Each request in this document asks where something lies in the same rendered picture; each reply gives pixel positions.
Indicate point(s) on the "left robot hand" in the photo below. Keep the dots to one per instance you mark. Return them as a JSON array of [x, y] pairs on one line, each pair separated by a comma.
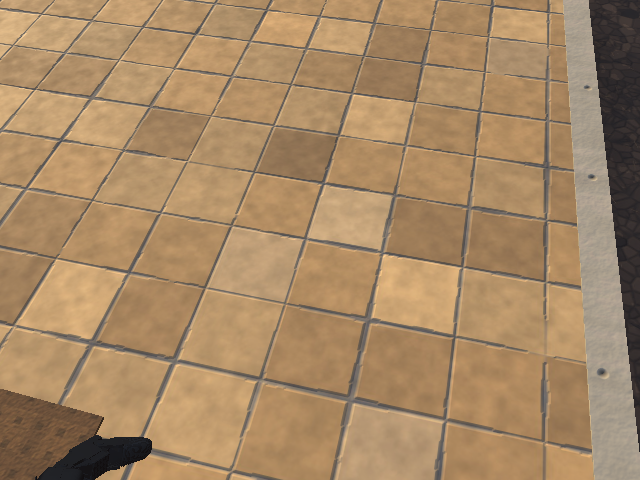
[[95, 456]]

